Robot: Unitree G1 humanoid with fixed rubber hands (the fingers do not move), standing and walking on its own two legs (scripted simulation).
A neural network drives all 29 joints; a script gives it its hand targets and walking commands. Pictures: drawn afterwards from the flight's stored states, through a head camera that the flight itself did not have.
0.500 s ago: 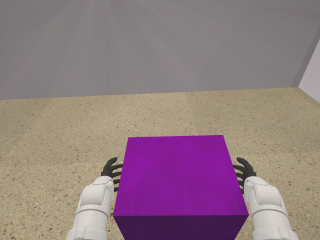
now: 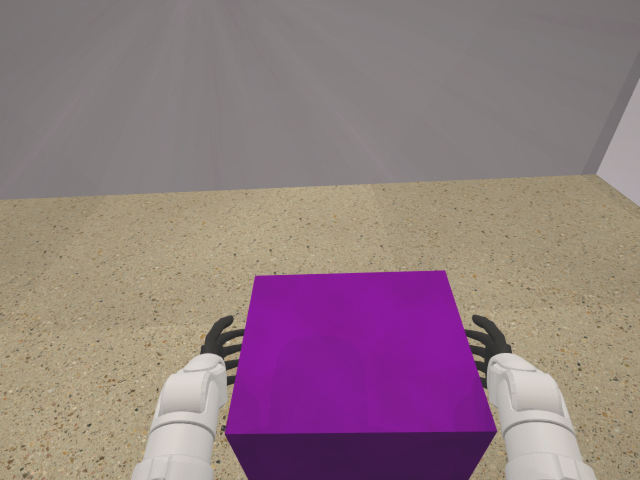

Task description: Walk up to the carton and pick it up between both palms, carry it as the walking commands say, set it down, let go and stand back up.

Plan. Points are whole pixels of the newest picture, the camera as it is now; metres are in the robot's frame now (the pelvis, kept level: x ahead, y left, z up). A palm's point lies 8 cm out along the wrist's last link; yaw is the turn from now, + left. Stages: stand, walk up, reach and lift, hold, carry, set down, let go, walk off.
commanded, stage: hold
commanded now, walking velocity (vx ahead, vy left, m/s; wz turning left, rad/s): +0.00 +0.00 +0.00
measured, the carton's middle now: (352, 379) +0.31 -0.01 -0.03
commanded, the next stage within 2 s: carry in 0.68 s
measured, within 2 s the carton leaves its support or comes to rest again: neither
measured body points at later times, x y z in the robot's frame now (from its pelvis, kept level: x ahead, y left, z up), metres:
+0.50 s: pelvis +0.00 +0.00 +0.00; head -0.06 +0.00 +0.45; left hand +0.30 +0.18 +0.03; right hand +0.30 -0.20 +0.03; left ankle +0.03 +0.12 -0.74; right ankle +0.03 -0.14 -0.74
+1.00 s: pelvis -0.01 +0.02 -0.02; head -0.09 +0.02 +0.42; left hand +0.28 +0.21 +0.05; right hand +0.29 -0.18 +0.06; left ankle +0.01 +0.13 -0.74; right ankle +0.03 -0.14 -0.74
